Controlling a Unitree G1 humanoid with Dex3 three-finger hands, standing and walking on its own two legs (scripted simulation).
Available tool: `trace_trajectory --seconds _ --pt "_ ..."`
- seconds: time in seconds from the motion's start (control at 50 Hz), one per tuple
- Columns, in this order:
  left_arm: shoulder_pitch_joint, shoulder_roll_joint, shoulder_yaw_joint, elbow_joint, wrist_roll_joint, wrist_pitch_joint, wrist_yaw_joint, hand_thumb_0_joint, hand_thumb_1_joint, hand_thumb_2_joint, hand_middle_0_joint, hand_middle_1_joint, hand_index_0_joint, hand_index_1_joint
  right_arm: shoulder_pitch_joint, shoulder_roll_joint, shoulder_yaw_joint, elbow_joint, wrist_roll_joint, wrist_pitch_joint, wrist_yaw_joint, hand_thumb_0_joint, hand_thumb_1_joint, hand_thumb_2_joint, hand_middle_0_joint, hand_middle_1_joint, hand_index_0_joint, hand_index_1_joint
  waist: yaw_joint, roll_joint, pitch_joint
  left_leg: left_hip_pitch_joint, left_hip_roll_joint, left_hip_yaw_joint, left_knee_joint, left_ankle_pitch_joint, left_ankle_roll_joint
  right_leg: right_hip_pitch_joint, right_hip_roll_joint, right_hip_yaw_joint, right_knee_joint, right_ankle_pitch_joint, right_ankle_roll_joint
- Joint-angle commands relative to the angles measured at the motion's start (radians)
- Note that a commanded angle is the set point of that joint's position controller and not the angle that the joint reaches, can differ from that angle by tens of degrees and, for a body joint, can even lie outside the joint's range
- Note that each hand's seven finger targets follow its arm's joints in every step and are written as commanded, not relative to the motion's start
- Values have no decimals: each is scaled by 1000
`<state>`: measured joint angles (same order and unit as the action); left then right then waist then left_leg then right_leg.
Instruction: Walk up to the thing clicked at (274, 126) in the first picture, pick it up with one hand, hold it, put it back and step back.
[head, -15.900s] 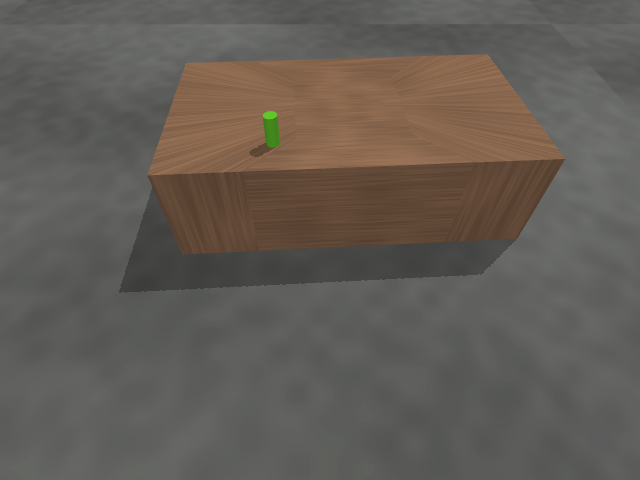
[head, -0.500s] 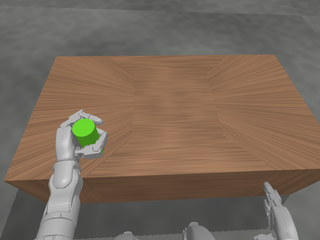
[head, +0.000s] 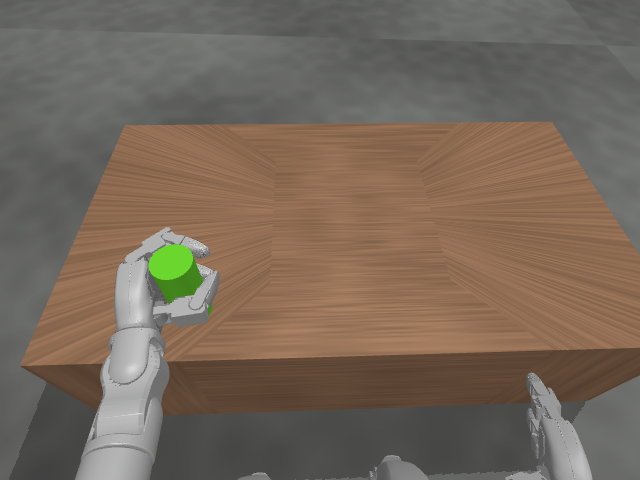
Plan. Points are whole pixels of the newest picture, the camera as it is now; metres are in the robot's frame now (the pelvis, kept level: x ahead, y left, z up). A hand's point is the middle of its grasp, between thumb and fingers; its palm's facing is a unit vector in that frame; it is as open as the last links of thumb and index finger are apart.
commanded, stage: hold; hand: left
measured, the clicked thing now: (183, 287) +0.33 +0.18 +0.05
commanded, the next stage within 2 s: crouch in 1.80 s
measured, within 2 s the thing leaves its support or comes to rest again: neither
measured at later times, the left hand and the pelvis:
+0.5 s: hand (192, 282) +0.33 +0.16 +0.06, palm faces +0.16 -0.99 -0.01, open 6.4 cm; pelvis +0.00 +0.00 +0.00, yaw +0 degrees
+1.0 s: hand (195, 281) +0.34 +0.16 +0.06, palm faces +0.16 -0.99 -0.01, open 6.4 cm; pelvis +0.00 +0.00 +0.00, yaw +0 degrees
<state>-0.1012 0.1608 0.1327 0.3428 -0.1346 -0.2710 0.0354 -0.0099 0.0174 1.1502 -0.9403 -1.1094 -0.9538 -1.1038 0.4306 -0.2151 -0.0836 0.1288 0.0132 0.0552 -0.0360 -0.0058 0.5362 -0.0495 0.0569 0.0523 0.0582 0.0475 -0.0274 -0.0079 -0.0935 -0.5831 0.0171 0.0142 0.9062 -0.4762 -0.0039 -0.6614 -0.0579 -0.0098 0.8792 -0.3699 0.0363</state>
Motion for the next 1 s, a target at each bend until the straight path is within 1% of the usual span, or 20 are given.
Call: trace_trajectory --seconds 0.0,0.02,0.08,0.28,0.34,0.38,0.4,0.42,0.44,0.48,0.5,0.56,0.66,0.68,0.7,0.72,0.74,0.9,0.92,0.98 --pt "-291 91 23 -232 -3 -93 0 0 531 1272 -1353 -1417 -1372 -1412 -9 -110 -51 -149 -8 -64 -7 0 555 -48 49 51 50 51 -11 1 -213 37 -21 5 -160 210 -1 171 39 -23 -110 172 -36" --pt "-290 111 48 -233 -8 -97 2 0 545 1269 -1350 -1412 -1369 -1408 -32 -144 -77 -190 -8 -71 -10 0 555 -48 49 50 49 50 -9 -3 -238 56 -18 0 -162 225 -5 184 42 -25 -110 180 -36" --pt "-302 120 44 -279 -7 -103 6 0 540 1274 -1349 -1413 -1367 -1409 -12 -134 -65 -167 -9 -72 -6 0 552 -49 49 50 50 51 -5 18 -275 76 -15 -3 -158 279 -11 208 42 -27 -98 220 -41" --pt "-262 111 57 -185 -7 -97 5 0 559 1296 -1366 -1432 -1385 -1428 -43 -130 -60 -163 -9 -72 -8 0 556 -49 49 50 49 50 -2 -27 -237 51 -13 -6 -172 244 -6 212 43 -30 -117 193 -39" --pt "-301 85 11 -208 -15 -104 -4 0 554 1302 -1369 -1437 -1385 -1436 -19 -119 -52 -109 -6 -73 -6 0 551 -50 49 50 49 50 -10 2 -222 54 -18 1 -165 263 -5 197 40 -27 -112 214 -40" --pt "-312 119 41 -217 -11 -103 3 0 559 1285 -1351 -1410 -1367 -1409 -48 -147 -72 -139 -7 -79 -8 0 556 -49 49 50 49 50 -5 9 -240 65 -17 1 -168 268 -8 204 42 -28 -113 215 -40" --pt "-352 126 39 -263 -4 -109 7 0 577 1280 -1338 -1397 -1354 -1395 -26 -114 -44 -131 -9 -76 -5 0 558 -49 49 50 49 50 -6 12 -263 71 -18 1 -168 257 -6 210 40 -26 -113 211 -40" --pt "-322 100 16 -229 -4 -106 5 0 558 1294 -1339 -1406 -1352 -1408 -36 -120 -47 -141 -7 -73 -6 0 553 -51 49 51 49 51 -10 -8 -248 66 -18 -1 -172 250 -5 211 39 -27 -117 203 -39" --pt "-352 138 50 -262 -9 -107 9 0 553 1294 -1332 -1407 -1347 -1408 -41 -147 -83 -138 -5 -75 -12 0 556 -50 49 51 49 51 -12 4 -243 67 -22 5 -175 218 -1 210 39 -23 -128 182 -37" --pt "-321 104 34 -212 -10 -96 10 0 541 1279 -1320 -1393 -1337 -1391 -49 -129 -56 -146 -6 -79 -7 0 562 -48 49 50 49 50 0 -5 -220 60 -16 -4 -185 240 -9 210 42 -30 -126 189 -40" --pt "-329 103 32 -249 -10 -99 12 0 561 1271 -1318 -1382 -1335 -1380 -43 -124 -49 -180 -6 -77 -6 0 560 -49 49 50 49 50 -3 2 -284 88 -15 -2 -178 279 -11 236 41 -29 -118 221 -42" --pt "-299 109 38 -191 -5 -86 11 0 571 1286 -1319 -1394 -1336 -1392 -13 -137 -69 -113 -6 -67 -7 0 561 -49 49 50 50 50 -4 4 -237 79 -13 -3 -178 314 -15 214 43 -30 -112 244 -46" --pt "-331 117 44 -194 -3 -95 6 0 534 1299 -1328 -1399 -1339 -1404 -38 -109 -46 -125 -5 -73 -1 0 555 -52 49 51 49 51 -3 -12 -204 56 -20 1 -186 225 -3 212 40 -28 -134 180 -38" --pt "-299 98 44 -155 -12 -92 3 0 545 1299 -1330 -1403 -1343 -1405 -52 -135 -68 -163 -4 -77 -4 0 557 -51 49 50 49 50 -9 -33 -229 60 -21 6 -180 239 -2 228 38 -24 -137 198 -37" --pt "-322 137 76 -193 -12 -96 7 0 547 1293 -1334 -1406 -1349 -1407 -36 -135 -71 -128 -6 -74 -5 0 556 -50 49 50 49 50 -3 -13 -224 60 -23 7 -180 224 2 230 37 -22 -139 192 -36" --pt "-283 110 52 -141 -8 -91 1 0 523 1292 -1331 -1404 -1344 -1407 -29 -126 -61 -108 -6 -71 -5 0 552 -52 49 51 49 51 -2 -25 -211 58 -21 7 -181 238 -1 223 37 -24 -134 197 -37" --pt "-318 102 37 -189 -9 -101 -1 0 541 1296 -1324 -1399 -1338 -1401 -37 -99 -39 -96 -8 -73 -1 0 556 -51 49 50 50 50 1 -3 -206 47 -24 9 -175 235 0 207 37 -23 -135 196 -38" --pt "-342 127 50 -254 -6 -124 8 0 555 1295 -1315 -1395 -1329 -1396 -37 -124 -54 -143 -8 -79 -8 0 555 -52 49 51 49 51 -4 5 -286 88 -23 7 -171 256 -3 241 37 -20 -125 219 -37" --pt "-297 129 62 -217 -9 -116 8 0 530 1288 -1315 -1390 -1327 -1393 -45 -151 -82 -140 -9 -76 -11 0 549 -53 49 50 49 50 -3 -2 -280 86 -21 6 -171 279 -6 251 38 -23 -125 234 -39" --pt "-333 130 52 -253 -7 -113 11 0 527 1280 -1302 -1375 -1313 -1380 -31 -127 -62 -121 -5 -75 -7 0 552 -53 49 50 49 51 -4 19 -249 85 -19 3 -179 275 -8 233 41 -26 -126 227 -40"
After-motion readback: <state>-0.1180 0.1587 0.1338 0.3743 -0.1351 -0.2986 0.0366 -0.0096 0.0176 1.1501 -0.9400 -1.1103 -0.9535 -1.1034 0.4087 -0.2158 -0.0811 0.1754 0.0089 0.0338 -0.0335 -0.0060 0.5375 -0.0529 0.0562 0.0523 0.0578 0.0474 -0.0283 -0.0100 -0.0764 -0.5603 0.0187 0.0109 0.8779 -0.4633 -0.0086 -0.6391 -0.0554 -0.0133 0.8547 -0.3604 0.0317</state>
